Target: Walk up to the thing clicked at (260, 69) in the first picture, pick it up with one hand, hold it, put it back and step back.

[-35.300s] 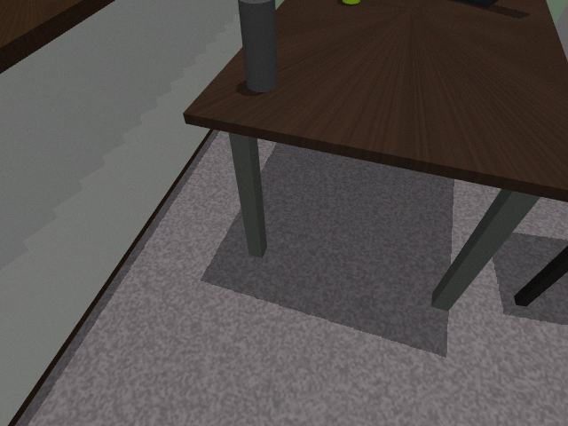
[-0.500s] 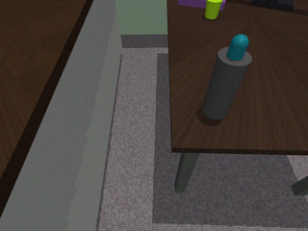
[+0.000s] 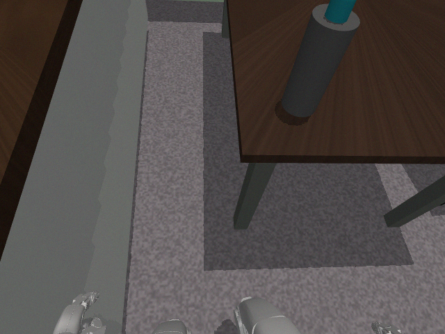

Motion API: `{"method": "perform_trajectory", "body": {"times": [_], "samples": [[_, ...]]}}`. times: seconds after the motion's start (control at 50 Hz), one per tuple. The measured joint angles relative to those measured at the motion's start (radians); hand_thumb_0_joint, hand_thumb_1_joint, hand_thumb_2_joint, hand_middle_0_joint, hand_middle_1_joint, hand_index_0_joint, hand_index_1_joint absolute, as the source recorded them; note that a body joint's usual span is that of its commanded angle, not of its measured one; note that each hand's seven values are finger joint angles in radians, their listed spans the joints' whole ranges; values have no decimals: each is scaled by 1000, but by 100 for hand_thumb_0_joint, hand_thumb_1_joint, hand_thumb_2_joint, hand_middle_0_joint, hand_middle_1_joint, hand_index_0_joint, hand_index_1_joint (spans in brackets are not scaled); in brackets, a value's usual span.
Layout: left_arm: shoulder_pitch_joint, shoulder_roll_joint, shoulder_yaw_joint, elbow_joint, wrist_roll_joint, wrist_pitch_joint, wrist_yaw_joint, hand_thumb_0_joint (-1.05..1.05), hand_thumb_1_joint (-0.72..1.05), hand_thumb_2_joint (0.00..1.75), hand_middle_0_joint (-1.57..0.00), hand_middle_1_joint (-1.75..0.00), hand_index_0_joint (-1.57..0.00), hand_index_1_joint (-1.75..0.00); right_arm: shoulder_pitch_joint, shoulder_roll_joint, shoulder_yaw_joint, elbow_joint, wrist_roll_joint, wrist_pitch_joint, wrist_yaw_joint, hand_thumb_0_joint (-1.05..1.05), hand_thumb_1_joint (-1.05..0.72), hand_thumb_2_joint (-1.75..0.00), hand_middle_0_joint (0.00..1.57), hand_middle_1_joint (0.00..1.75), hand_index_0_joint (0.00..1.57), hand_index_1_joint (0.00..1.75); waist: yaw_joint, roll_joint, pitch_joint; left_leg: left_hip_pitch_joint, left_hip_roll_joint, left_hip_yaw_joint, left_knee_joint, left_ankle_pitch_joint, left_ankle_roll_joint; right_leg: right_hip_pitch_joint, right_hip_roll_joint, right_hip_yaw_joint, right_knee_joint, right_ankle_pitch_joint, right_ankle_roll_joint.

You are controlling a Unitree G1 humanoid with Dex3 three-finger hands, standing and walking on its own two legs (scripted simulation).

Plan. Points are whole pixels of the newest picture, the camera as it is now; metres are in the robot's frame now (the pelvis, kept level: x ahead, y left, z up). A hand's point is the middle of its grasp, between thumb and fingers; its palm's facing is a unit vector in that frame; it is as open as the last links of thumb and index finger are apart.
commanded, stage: step back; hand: right
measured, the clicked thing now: (319, 55) +0.60 -0.20 +0.12
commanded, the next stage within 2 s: none
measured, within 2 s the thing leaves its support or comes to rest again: neither
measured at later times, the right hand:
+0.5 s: hand out of the picture -0.03 -0.29 -0.16, palm faces -0.08 +0.90 -0.43, open 7.4 cm
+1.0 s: hand out of the picture -0.16 -0.34 -0.15, palm faces +0.01 +0.91 -0.40, open 7.4 cm
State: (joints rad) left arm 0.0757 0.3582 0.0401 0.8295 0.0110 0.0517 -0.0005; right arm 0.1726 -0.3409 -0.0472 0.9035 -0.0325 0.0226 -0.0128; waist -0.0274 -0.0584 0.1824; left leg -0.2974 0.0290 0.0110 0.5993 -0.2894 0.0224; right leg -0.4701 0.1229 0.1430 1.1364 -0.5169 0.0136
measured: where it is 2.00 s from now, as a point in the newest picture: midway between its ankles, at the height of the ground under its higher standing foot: outside the picture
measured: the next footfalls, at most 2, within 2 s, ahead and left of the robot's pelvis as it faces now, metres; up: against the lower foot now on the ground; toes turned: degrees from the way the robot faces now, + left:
right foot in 0.14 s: -0.01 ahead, -0.15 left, +0.00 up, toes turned +2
left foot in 0.48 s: -0.08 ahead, +0.09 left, +0.00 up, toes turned +0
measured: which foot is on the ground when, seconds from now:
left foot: down 0.00-0.16, up 0.18-0.46, down 0.48-0.90, up 0.92-1.00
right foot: up 0.00-0.12, down 0.14-0.50, up 0.52-0.86, down 0.88-1.00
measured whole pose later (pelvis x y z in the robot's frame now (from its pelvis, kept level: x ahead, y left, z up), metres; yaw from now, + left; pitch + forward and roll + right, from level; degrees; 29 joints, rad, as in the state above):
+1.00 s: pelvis -0.26 -0.06 -0.01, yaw -2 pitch -2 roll +1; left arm 0.21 0.36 0.06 0.85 0.04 0.05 -0.01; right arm 0.16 -0.43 -0.06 0.84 -0.01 0.06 -0.02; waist 0.02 0.03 0.13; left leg -0.53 -0.09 -0.14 1.02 -0.46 -0.01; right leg -0.27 0.01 0.03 0.65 -0.34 -0.02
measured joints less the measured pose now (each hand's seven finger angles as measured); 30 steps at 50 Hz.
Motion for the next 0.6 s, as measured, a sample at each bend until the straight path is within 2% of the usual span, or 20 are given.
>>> {"method": "perform_trajectory", "body": {"times": [0.08,0.12,0.14,0.16,0.18,0.22,0.26,0.32,0.38,0.44,0.48,0.5,0.52,0.56,0.6], "samples": [[20,12,12,-9,3,-3,-6,1,90,90,-21,-30,-20,-30,-9,-23,0,-36,3,-4,-5,1,-90,-90,20,30,21,30,-1,19,3,-35,24,20,24,9,-15,114,-60,-39,-248,21,7],[28,19,21,-3,7,-10,-8,1,90,90,-21,-30,-20,-30,-14,-39,1,-47,8,1,-3,1,-90,-90,20,30,21,30,0,30,-4,-66,34,26,67,-2,-27,192,-86,-65,-442,108,-2],[30,18,25,3,11,-18,-8,1,90,90,-21,-30,-20,-30,-19,-49,1,-48,13,6,-2,1,-90,-90,20,30,21,30,1,45,-5,-83,45,23,97,-11,-35,222,-84,-77,-513,163,-9],[27,8,27,11,18,-22,-6,1,90,90,-21,-30,-20,-30,-29,-61,-1,-44,19,11,-3,1,-90,-90,20,30,21,30,-8,78,4,-97,60,-4,125,-13,-30,229,-65,-95,-521,173,-15],[29,4,25,13,19,-22,-7,1,90,90,-21,-30,-20,-30,-34,-64,-4,-38,24,18,-7,1,-90,-90,20,30,21,30,-12,90,3,-114,42,-42,167,-80,-23,222,-62,-104,-511,170,-21],[42,3,22,7,17,-22,-11,1,90,90,-21,-30,-20,-30,-36,-63,-5,-28,29,31,-12,1,-90,-90,20,30,21,30,5,78,-8,-153,-32,-95,334,-215,-20,204,-81,-87,-498,173,-29],[49,-4,19,2,13,-17,-8,1,90,90,-21,-30,-20,-30,-28,-71,-3,-27,39,29,-15,1,-90,-90,20,30,21,30,12,81,-19,-176,-90,-132,466,-232,-21,197,-95,-82,-520,196,-29],[46,-8,14,-19,12,-15,-8,1,90,90,-22,-30,-20,-30,-7,-81,5,-28,42,16,-19,1,-90,-90,20,30,21,30,18,88,-29,-168,-123,-138,522,-225,-35,176,-109,-90,-537,224,-28],[30,-13,8,-54,15,-22,-2,1,90,90,-23,-30,-20,-30,11,-83,8,-24,37,14,-20,1,-90,-90,20,30,20,30,24,89,-25,-115,-114,-114,431,-234,-42,152,-119,-110,-530,239,-25],[13,-10,-2,-95,12,-29,-2,1,90,90,-23,-30,-20,-30,19,-74,10,-22,28,11,-14,1,-90,-90,20,30,20,30,25,76,-17,-43,-84,-72,251,-215,-36,120,-132,-133,-498,244,-15],[5,-7,-15,-120,6,-27,-7,1,90,90,-24,-30,-20,-30,24,-66,8,-24,22,1,-7,1,-90,-90,20,30,21,30,18,62,-16,16,-70,-47,90,-103,-19,90,-145,-147,-456,236,-4],[-4,-2,-17,-123,4,-23,-7,1,90,90,-23,-30,-20,-30,19,-53,4,-20,15,-3,-5,1,-90,-90,20,30,21,30,21,34,-6,24,-86,-34,70,-70,-2,79,-162,-136,-433,232,-1],[-10,-3,-16,-117,2,-16,-5,1,90,90,-23,-30,-20,-30,15,-43,6,-21,11,-4,1,1,-90,-90,20,30,21,30,28,18,-1,23,-92,-23,73,-66,10,67,-155,-113,-403,193,-9],[-8,-6,-11,-92,3,-1,1,1,90,90,-23,-30,-20,-30,12,-33,13,-30,5,-8,13,1,-90,-90,20,30,21,30,14,24,-6,10,-73,-33,75,-56,20,31,-84,-59,-247,38,-17],[2,1,-4,-74,-4,6,5,1,90,90,-22,-30,-20,-30,8,-18,19,-35,2,-11,13,1,-90,-90,20,30,21,30,8,18,-17,11,-56,-36,39,-24,18,0,-21,-13,-73,-12,-25]]}}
